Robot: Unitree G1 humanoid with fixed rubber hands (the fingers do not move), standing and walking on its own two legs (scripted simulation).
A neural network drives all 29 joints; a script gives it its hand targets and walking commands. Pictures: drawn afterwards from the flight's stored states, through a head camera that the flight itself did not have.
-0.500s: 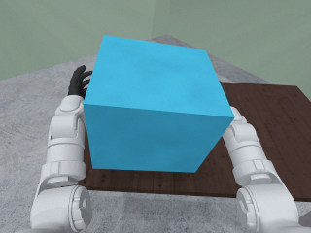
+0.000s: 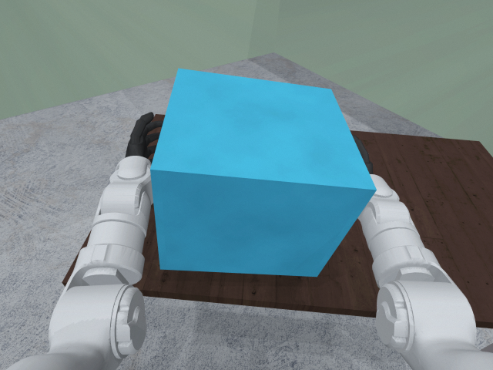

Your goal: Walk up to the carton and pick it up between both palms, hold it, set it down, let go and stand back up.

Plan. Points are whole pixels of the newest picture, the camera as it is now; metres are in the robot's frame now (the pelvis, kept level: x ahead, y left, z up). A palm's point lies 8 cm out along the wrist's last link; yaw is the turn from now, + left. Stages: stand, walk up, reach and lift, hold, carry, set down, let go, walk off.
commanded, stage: set down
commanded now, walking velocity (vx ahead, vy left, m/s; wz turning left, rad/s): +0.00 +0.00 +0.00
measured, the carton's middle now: (249, 175) +0.42 +0.01 +0.13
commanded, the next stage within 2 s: none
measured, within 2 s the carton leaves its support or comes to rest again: rests again in 1.48 s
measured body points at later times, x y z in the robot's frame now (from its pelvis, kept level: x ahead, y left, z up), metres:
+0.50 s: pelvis +0.01 -0.01 +0.00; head +0.03 -0.01 +0.45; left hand +0.42 +0.19 +0.12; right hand +0.45 -0.17 +0.09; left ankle +0.02 +0.15 -0.75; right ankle +0.00 -0.08 -0.75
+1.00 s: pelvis +0.01 +0.00 +0.00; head +0.04 -0.02 +0.45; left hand +0.43 +0.17 +0.10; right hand +0.45 -0.19 +0.08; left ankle +0.02 +0.15 -0.75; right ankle +0.00 -0.08 -0.75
